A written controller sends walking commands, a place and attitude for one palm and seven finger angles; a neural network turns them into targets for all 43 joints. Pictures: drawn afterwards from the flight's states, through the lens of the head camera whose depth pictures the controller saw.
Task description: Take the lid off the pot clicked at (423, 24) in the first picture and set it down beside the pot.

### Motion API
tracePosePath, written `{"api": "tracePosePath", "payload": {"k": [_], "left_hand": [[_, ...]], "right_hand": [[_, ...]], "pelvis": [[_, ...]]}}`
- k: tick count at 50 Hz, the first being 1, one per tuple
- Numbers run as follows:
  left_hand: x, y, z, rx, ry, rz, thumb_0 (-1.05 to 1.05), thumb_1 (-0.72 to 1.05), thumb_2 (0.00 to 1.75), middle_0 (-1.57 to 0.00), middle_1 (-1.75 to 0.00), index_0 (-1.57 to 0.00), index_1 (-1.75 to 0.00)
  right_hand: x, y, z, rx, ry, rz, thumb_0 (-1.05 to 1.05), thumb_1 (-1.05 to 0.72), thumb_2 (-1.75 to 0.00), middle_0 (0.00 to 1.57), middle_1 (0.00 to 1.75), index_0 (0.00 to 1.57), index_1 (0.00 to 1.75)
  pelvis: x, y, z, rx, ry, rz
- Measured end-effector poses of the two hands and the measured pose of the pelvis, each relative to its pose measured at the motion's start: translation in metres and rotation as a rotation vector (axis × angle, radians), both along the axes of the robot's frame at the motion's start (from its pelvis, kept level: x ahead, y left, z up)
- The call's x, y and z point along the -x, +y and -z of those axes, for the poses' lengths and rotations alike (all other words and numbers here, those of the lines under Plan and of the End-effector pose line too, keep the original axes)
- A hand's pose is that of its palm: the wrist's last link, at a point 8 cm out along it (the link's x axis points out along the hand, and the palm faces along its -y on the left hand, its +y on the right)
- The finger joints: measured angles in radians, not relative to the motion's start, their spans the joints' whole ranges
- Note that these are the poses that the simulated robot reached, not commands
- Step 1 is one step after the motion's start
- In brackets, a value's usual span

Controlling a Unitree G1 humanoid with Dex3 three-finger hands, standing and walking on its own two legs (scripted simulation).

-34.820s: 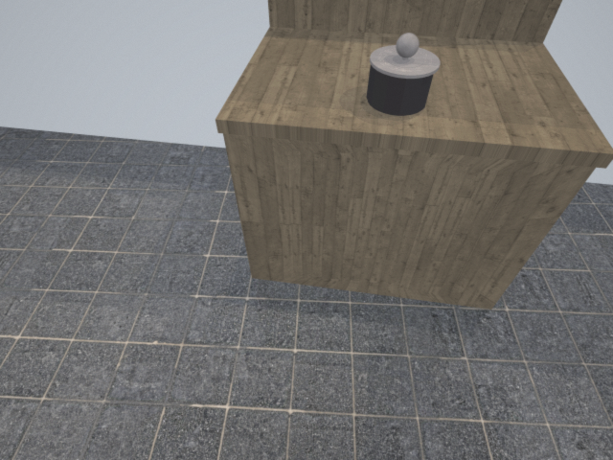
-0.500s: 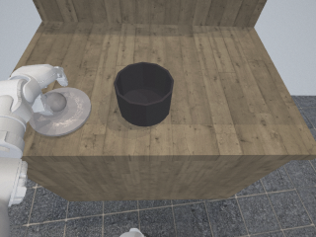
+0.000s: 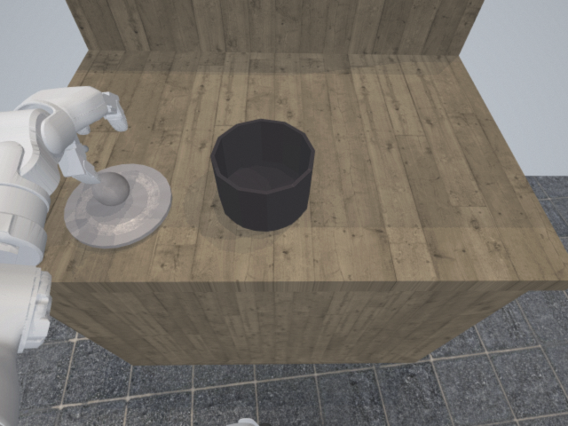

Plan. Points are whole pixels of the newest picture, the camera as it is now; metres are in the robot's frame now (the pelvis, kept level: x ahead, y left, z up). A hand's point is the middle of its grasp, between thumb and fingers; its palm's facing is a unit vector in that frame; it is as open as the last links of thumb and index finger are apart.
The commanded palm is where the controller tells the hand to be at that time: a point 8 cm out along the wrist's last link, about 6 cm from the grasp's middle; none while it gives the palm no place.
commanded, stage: raise the empty hand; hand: left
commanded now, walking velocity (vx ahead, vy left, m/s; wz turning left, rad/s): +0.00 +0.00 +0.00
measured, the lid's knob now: (111, 189) +0.46 +0.27 +0.04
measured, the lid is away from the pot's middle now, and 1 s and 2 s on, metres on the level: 0.24 0.24 0.24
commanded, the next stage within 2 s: draw the hand back to the body in 0.56 s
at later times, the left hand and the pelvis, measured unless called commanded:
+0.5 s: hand (64, 111) +0.47 +0.27 +0.18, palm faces -0.31 -0.09 -0.95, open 11.0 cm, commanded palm +0.46 +0.26 +0.25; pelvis +0.00 +0.00 +0.01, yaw +0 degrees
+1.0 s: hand (62, 140) +0.43 +0.27 +0.17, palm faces -0.30 -0.04 -0.95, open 11.0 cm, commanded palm +0.40 +0.27 +0.24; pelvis +0.00 -0.01 +0.01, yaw +1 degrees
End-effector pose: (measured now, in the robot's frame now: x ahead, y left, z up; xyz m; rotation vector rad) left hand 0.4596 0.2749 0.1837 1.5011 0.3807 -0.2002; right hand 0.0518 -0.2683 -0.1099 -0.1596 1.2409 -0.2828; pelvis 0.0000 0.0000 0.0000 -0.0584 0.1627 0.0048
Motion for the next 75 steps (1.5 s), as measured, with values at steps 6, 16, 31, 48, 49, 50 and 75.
{"api": "tracePosePath", "payload": {"k": [6, 16, 31, 48, 49, 50, 75], "left_hand": [[-0.002, 0.001, -0.014, -0.01, -0.007, -0.006, 0.0, -0.05, 0.76, -0.41, -0.77, -0.42, -0.77], [-0.006, -0.001, -0.032, -0.011, -0.018, -0.02, 0.0, -0.05, 0.76, -0.41, -0.77, -0.42, -0.77], [0.0, -0.004, -0.057, -0.02, -0.037, -0.037, 0.0, -0.06, 0.76, -0.41, -0.77, -0.41, -0.77], [0.028, -0.003, -0.044, -0.034, -0.052, -0.011, 0.0, -0.05, 0.76, -0.41, -0.77, -0.41, -0.77], [0.032, -0.004, -0.044, -0.035, -0.057, -0.002, 0.0, -0.05, 0.76, -0.41, -0.77, -0.42, -0.77], [0.036, -0.006, -0.045, -0.032, -0.066, 0.009, 0.0, -0.05, 0.76, -0.41, -0.77, -0.42, -0.77], [0.109, -0.039, -0.054, 1.138, -0.878, -0.115, 0.0, 0.04, 0.78, -0.39, -0.72, -0.39, -0.72]], "right_hand": [[0.0, -0.003, -0.002, 0.008, 0.001, -0.002, 0.01, -0.91, -0.9, 0.21, 0.3, 0.2, 0.3], [-0.007, -0.005, -0.004, 0.002, -0.018, -0.009, 0.01, -0.91, -0.9, 0.21, 0.3, 0.2, 0.3], [-0.021, -0.004, -0.004, -0.024, -0.044, -0.038, 0.01, -0.91, -0.9, 0.21, 0.3, 0.2, 0.3], [-0.038, -0.007, -0.007, -0.053, -0.087, -0.054, 0.01, -0.91, -0.9, 0.2, 0.3, 0.2, 0.3], [-0.041, -0.007, -0.007, -0.057, -0.091, -0.061, 0.01, -0.91, -0.9, 0.2, 0.3, 0.2, 0.3], [-0.044, -0.006, -0.007, -0.06, -0.098, -0.069, 0.01, -0.91, -0.9, 0.2, 0.3, 0.2, 0.3], [-0.098, -0.014, -0.038, -0.026, -0.421, -0.166, 0.01, -0.9, -0.9, 0.21, 0.3, 0.2, 0.3]], "pelvis": [[-0.001, -0.001, -0.002, -0.002, -0.006, -0.005], [-0.002, -0.002, -0.004, -0.005, -0.013, -0.005], [-0.001, -0.006, -0.005, -0.01, -0.023, -0.014], [0.001, -0.012, -0.007, -0.014, -0.043, -0.014], [0.002, -0.012, -0.007, -0.014, -0.046, -0.017], [0.002, -0.012, -0.008, -0.015, -0.05, -0.018], [-0.011, -0.047, -0.015, -0.039, -0.187, 0.034]]}}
